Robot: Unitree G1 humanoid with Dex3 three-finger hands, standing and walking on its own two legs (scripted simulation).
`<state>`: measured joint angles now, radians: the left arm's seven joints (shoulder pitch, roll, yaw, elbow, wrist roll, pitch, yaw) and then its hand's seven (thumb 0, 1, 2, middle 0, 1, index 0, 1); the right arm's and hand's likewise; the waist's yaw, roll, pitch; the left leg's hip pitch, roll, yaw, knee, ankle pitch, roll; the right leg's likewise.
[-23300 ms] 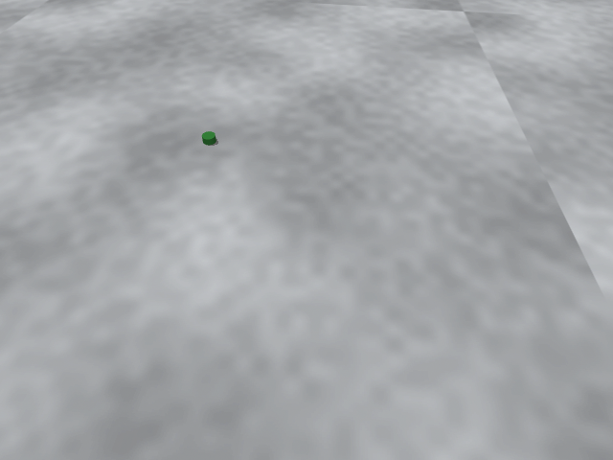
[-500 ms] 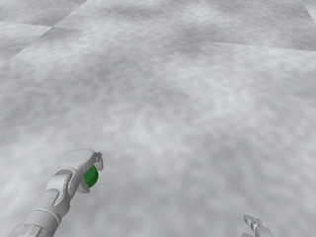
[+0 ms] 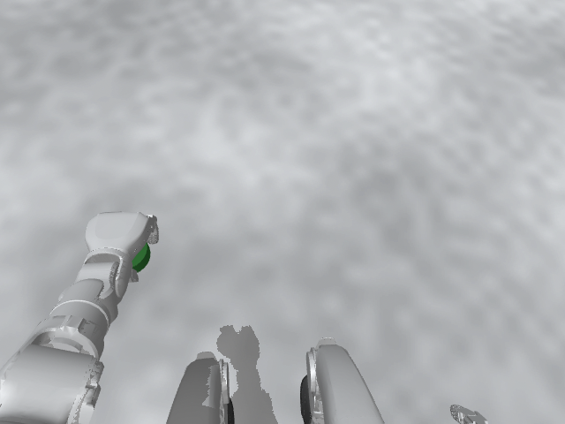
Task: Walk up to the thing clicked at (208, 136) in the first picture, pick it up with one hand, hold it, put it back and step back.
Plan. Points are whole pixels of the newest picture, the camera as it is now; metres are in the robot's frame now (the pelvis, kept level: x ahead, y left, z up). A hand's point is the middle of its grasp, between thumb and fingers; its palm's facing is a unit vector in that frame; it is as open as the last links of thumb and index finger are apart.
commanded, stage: crouch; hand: left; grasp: from above
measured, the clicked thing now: (127, 252) +0.40 +0.23 -0.13
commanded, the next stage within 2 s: lower in 1.38 s
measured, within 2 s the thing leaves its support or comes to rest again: neither
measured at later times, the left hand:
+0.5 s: hand (160, 272) +0.43 +0.23 -0.34, palm faces -0.44 +0.00 -0.90, open 8.3 cm
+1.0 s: hand (167, 273) +0.45 +0.23 -0.43, palm faces -0.46 -0.03 -0.89, open 8.2 cm
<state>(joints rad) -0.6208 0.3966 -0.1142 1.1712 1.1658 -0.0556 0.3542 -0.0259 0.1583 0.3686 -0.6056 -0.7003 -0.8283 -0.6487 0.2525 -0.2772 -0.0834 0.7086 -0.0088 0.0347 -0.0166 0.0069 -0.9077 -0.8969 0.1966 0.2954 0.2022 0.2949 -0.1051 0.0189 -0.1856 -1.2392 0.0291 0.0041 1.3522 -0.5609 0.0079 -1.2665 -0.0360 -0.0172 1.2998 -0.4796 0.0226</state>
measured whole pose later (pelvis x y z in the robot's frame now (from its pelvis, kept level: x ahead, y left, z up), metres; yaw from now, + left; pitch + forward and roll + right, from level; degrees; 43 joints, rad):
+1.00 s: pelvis -0.04 +0.00 -0.26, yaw -2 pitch +37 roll -6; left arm -1.06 0.68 0.06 1.48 1.27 -0.17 0.37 -0.02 0.17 0.35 -0.63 -0.64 -0.86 -0.61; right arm 0.18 -0.28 0.02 0.73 -0.13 -0.07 0.13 0.00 -0.91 -0.90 0.20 0.30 0.20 0.30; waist -0.27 0.01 -0.07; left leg -2.21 0.00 -0.07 2.27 -0.71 0.01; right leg -2.20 -0.06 -0.04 2.16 -0.61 0.02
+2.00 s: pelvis -0.04 +0.01 -0.33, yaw -7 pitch +33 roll -11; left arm -1.12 0.88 0.12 1.64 1.35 -0.20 0.48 -0.02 0.20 0.29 -0.69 -0.51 -0.91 -0.52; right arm 0.19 -0.31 0.15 0.69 -0.20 -0.12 0.18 0.00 -0.91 -0.90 0.20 0.30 0.20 0.29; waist -0.36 -0.05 0.05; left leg -2.37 -0.01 -0.14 2.49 -0.72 0.02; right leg -2.32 -0.05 -0.09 2.32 -0.59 0.04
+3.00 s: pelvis -0.05 +0.01 -0.33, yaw -11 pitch +30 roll -15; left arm -1.17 1.06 0.14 1.78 1.35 -0.21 0.59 0.00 0.20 0.33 -0.65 -0.54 -0.89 -0.55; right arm 0.14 -0.36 0.31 0.61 -0.25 -0.22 0.26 0.00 -0.92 -0.90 0.20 0.30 0.20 0.29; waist -0.45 -0.13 0.18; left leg -2.36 0.00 -0.22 2.55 -0.74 0.03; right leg -2.28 -0.02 -0.16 2.31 -0.58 0.06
